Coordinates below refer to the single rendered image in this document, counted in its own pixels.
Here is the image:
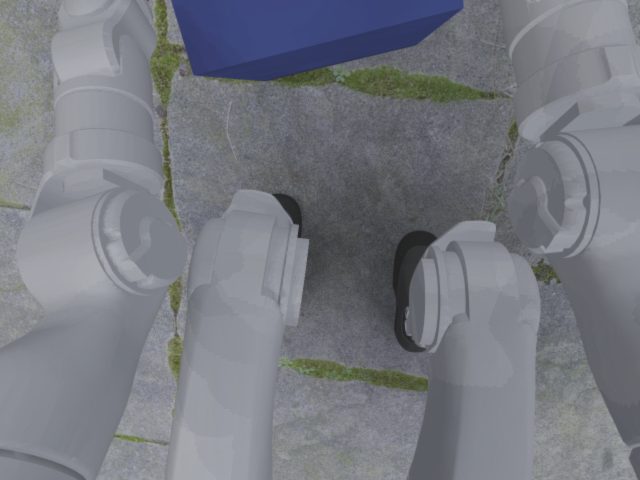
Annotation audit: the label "left robot forearm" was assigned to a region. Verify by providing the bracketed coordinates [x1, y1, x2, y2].
[25, 0, 164, 225]

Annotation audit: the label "robot right upper arm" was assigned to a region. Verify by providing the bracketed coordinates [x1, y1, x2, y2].
[507, 124, 640, 480]

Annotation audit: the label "carton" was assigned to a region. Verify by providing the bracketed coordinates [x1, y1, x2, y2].
[171, 0, 464, 81]

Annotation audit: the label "robot left upper arm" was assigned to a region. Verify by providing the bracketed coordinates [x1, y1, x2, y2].
[0, 187, 188, 480]

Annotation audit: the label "right robot forearm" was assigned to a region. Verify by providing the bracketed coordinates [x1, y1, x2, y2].
[499, 0, 640, 142]

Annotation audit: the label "robot left thigh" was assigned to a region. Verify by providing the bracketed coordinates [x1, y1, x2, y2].
[164, 209, 309, 480]

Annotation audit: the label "robot right shin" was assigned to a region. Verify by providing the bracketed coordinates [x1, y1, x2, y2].
[405, 221, 541, 348]

